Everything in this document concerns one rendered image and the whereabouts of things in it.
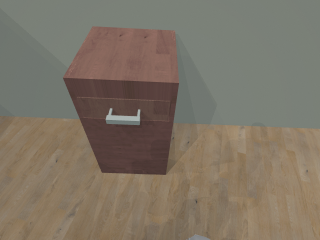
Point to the cabinet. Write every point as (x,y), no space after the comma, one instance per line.
(127,63)

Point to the handle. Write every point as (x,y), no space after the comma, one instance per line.
(123,120)

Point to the drawer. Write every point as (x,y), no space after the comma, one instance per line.
(99,107)

